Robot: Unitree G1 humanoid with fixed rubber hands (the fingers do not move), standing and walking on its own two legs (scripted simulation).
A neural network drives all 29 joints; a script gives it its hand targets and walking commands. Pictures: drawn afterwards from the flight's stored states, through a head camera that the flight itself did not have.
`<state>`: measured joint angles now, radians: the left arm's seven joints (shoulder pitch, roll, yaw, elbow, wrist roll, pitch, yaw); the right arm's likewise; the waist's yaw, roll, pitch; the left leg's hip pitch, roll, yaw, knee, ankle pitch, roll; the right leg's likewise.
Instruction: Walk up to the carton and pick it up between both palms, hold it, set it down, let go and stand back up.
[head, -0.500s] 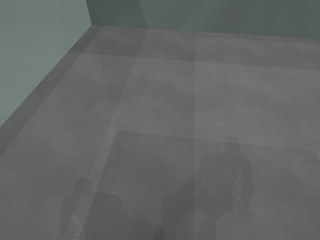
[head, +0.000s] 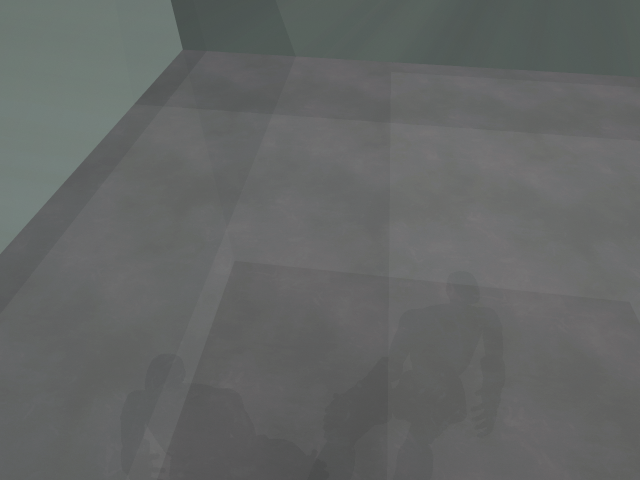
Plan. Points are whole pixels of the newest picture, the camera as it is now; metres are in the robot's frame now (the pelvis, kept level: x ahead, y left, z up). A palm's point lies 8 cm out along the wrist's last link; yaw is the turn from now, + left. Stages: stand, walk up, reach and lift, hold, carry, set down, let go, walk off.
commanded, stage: stand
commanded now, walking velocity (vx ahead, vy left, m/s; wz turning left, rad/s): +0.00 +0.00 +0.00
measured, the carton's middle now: out of the picture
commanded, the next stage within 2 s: none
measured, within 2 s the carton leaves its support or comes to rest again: neither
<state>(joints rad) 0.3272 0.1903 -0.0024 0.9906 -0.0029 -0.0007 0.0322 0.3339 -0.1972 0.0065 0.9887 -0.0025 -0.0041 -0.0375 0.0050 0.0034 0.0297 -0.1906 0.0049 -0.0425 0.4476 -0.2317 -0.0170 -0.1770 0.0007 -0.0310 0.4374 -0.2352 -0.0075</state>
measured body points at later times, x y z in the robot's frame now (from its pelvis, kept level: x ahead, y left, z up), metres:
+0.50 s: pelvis +0.00 +0.00 +0.00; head +0.01 +0.00 +0.45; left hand +0.01 +0.23 -0.15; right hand +0.01 -0.24 -0.15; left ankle +0.01 +0.13 -0.74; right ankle +0.00 -0.11 -0.74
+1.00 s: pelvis +0.01 +0.00 +0.00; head +0.01 +0.00 +0.45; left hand +0.00 +0.23 -0.15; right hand +0.00 -0.23 -0.16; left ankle +0.01 +0.13 -0.74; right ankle +0.00 -0.11 -0.74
